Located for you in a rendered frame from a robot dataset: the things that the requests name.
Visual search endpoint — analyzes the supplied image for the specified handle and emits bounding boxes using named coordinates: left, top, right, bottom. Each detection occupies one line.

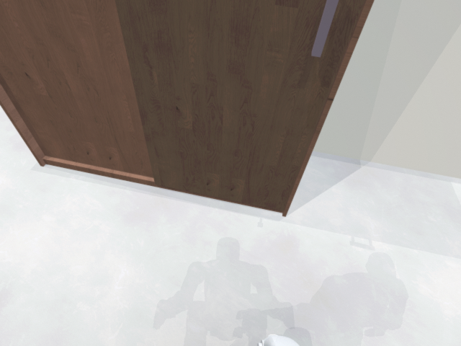
left=311, top=0, right=339, bottom=57

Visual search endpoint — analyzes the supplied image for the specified wardrobe door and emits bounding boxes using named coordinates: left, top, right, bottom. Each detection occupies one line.
left=115, top=0, right=365, bottom=211
left=0, top=0, right=153, bottom=178

